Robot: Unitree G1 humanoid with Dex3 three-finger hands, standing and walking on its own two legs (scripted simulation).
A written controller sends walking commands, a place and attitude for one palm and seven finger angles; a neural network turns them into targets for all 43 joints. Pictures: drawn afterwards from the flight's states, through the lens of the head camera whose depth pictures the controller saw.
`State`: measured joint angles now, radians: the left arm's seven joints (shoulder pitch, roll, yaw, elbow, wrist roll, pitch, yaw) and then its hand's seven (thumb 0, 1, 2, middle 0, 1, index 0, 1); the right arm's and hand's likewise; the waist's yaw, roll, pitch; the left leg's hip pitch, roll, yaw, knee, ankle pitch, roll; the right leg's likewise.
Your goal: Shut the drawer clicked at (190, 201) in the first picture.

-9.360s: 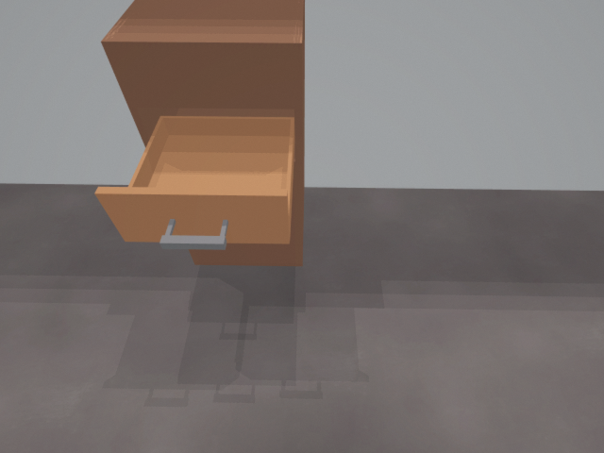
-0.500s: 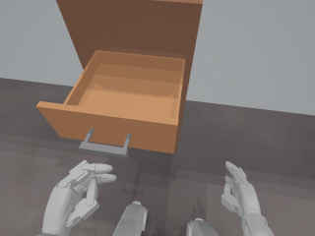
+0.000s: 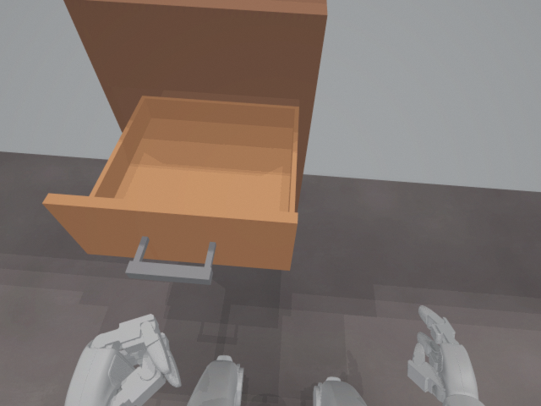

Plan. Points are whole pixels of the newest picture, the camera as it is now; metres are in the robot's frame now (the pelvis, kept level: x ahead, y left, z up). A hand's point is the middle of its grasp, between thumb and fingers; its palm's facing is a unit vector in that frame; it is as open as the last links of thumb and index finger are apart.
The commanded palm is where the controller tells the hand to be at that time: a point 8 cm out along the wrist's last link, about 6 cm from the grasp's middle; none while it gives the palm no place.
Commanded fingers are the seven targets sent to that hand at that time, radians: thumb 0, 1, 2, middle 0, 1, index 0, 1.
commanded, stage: raise the hand and make a fist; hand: left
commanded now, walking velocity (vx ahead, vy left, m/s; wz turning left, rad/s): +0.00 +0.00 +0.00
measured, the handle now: (173, 259) +0.34 +0.18 -0.02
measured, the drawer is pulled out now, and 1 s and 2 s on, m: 0.30 0.30 0.30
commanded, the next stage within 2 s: bring the fist close to the handle in 0.78 s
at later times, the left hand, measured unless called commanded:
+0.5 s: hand (149, 384) +0.15 +0.14 +0.08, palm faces -0.01 -1.00 +0.01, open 3.3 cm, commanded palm +0.11 +0.20 +0.08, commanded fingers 0.00 0.90 0.90 -1.40 -1.60 -1.40 -1.60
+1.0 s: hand (151, 379) +0.16 +0.15 +0.07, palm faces -0.01 -1.00 -0.01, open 3.3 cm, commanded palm +0.12 +0.20 +0.07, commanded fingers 0.00 0.90 0.90 -1.40 -1.60 -1.40 -1.60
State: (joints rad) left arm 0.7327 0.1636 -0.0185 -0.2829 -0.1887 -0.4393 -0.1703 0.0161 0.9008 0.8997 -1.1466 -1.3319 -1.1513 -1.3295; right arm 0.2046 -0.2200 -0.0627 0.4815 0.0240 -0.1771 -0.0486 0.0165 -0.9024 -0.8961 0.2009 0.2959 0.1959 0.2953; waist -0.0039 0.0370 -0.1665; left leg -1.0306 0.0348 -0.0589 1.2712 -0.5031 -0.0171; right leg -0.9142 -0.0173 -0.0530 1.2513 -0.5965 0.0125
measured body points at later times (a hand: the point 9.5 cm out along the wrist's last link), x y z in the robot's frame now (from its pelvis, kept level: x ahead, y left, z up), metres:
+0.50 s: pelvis +0.01 +0.01 +0.00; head +0.06 +0.02 +0.45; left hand +0.14 +0.20 +0.08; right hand +0.23 -0.20 -0.05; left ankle +0.06 +0.13 -0.63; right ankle +0.01 -0.13 -0.63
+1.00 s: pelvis +0.01 +0.00 +0.00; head +0.06 +0.01 +0.45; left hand +0.15 +0.20 +0.07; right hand +0.22 -0.21 -0.06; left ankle +0.06 +0.13 -0.63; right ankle +0.01 -0.13 -0.63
